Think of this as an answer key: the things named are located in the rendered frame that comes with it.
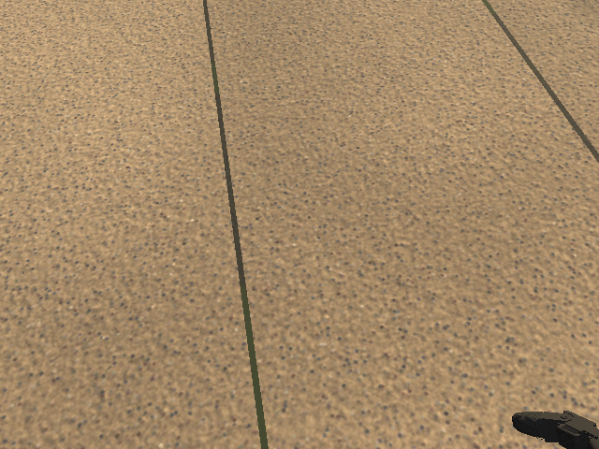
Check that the robot right hand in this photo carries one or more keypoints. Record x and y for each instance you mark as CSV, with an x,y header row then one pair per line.
x,y
570,430

